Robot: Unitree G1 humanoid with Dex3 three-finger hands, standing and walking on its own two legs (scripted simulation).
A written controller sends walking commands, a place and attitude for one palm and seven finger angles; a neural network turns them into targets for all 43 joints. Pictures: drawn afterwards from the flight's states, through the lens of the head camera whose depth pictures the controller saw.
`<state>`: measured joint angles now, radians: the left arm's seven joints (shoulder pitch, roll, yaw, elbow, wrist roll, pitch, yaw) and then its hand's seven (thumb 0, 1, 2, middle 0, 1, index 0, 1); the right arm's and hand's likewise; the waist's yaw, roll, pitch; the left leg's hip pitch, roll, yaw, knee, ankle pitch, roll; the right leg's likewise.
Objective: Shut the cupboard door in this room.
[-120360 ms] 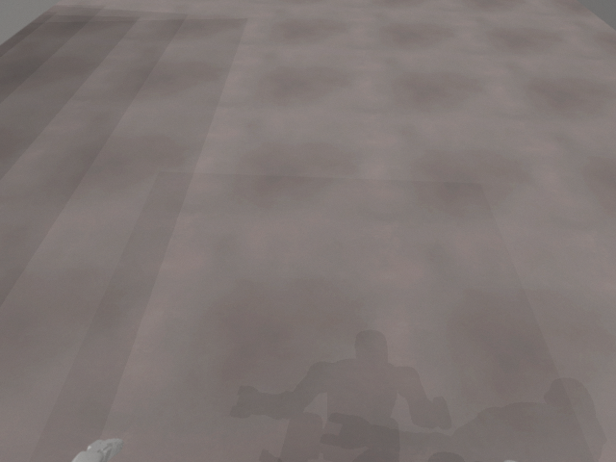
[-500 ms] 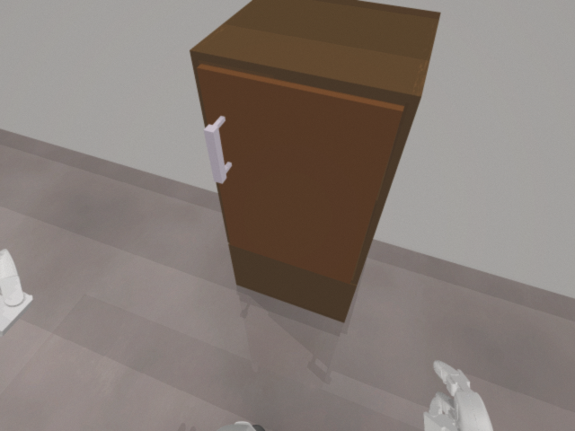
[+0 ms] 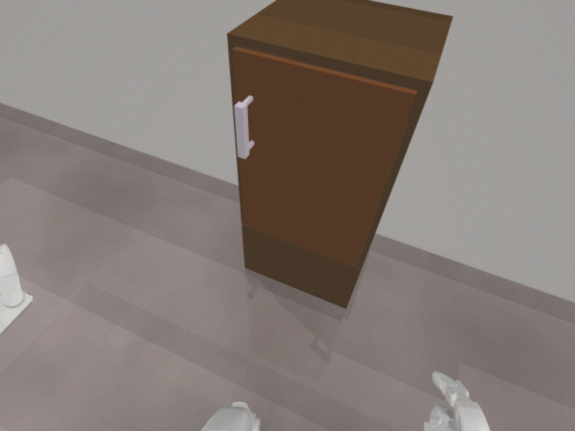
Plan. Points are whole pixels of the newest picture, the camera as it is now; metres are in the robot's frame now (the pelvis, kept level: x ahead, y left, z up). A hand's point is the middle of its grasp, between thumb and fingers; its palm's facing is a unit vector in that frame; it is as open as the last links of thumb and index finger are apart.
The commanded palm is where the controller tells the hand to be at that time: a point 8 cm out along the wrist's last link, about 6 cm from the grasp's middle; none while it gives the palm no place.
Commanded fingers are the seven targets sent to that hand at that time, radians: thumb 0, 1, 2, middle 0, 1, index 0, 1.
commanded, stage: step back with the hand held close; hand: left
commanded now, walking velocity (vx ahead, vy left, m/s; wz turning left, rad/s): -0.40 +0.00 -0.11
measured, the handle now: (246, 127) +0.77 +0.16 -0.02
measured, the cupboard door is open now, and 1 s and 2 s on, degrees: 0 0 0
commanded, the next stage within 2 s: stop stepping back and stand still in 0.10 s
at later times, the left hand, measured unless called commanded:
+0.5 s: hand out of the picture +0.10 +0.27 +0.19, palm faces +0.36 -0.84 -0.41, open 7.4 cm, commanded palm +0.05 +0.32 +0.19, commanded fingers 0.00 0.90 0.90 -0.20 -0.30 -0.20 -0.30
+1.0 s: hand out of the picture +0.07 +0.30 +0.17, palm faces +0.43 -0.81 -0.40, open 7.4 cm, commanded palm +0.01 +0.33 +0.19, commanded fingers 0.00 0.90 0.90 -0.20 -0.30 -0.20 -0.30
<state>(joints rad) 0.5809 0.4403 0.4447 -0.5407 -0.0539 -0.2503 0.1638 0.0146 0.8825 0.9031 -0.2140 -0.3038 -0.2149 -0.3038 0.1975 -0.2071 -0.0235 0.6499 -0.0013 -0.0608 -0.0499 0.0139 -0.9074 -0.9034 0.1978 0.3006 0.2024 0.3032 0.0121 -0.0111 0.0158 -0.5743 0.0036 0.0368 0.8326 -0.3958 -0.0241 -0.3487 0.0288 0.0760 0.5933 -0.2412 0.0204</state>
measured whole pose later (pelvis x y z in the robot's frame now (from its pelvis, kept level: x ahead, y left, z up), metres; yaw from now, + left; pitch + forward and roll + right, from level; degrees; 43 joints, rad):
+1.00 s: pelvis -0.16 +0.05 +0.00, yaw -6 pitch -2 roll +0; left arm 0.48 0.39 0.44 -0.40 -0.04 -0.17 0.18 0.02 0.88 0.90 -0.21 -0.30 -0.21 -0.30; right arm 0.25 -0.19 0.01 0.66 0.00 -0.10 -0.09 0.02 -0.91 -0.90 0.20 0.30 0.20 0.30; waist -0.02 -0.01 -0.02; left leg -0.36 0.01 0.05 0.56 -0.18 0.03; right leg -0.22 0.02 -0.01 0.64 -0.41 -0.01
